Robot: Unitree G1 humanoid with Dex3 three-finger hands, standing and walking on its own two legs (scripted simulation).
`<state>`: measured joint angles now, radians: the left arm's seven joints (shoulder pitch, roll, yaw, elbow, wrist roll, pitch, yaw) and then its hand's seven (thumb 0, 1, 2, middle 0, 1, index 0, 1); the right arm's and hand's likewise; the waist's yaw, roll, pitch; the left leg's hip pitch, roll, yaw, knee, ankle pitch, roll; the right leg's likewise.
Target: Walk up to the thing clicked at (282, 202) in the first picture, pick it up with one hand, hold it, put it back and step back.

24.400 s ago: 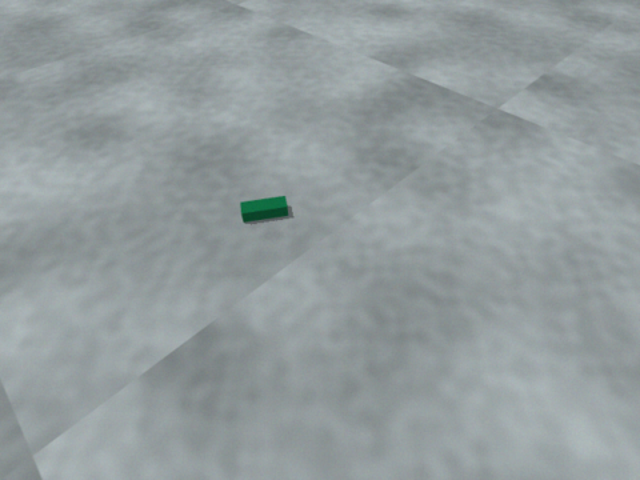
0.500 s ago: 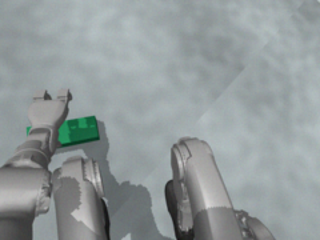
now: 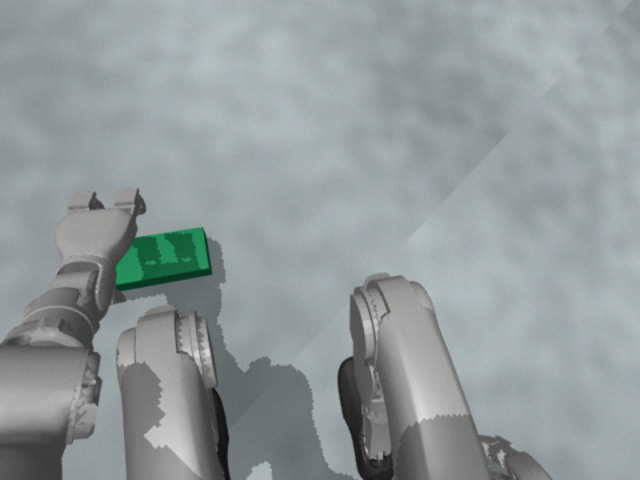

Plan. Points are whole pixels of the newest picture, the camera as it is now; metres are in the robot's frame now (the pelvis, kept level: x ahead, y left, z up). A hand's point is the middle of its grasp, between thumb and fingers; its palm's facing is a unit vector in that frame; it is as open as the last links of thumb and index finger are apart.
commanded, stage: close in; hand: left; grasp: from above
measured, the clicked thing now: (146, 261) +0.44 +0.23 -0.30
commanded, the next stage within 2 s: rest palm in 0.10 s
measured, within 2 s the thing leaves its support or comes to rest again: neither
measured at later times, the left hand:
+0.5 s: hand (129, 262) +0.42 +0.24 -0.23, palm faces -0.52 -0.06 -0.85, open 14.1 cm
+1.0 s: hand (132, 261) +0.43 +0.24 -0.25, palm faces -0.46 -0.05 -0.89, open 13.6 cm
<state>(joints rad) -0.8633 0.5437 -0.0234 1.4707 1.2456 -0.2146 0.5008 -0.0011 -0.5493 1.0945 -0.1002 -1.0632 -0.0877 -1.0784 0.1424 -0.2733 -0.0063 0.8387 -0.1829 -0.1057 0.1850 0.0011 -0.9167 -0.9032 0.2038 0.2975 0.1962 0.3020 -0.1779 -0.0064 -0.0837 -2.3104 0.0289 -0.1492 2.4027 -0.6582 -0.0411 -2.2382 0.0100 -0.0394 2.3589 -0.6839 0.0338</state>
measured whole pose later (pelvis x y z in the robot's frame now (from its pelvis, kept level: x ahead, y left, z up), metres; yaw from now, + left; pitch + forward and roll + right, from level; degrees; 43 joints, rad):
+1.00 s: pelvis +0.01 +0.01 -0.03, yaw -6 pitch +28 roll -11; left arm -0.95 0.71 -0.02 1.77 1.27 -0.23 0.74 0.00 -0.47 1.06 -0.10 -1.08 -0.10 -1.08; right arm 0.04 -0.30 0.15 0.87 -0.33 -0.31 0.36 0.00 -0.91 -0.91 0.20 0.30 0.19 0.30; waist -0.28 -0.08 0.05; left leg -2.34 0.02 -0.27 2.54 -0.72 -0.05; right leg -2.23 0.04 -0.12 2.42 -0.70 0.05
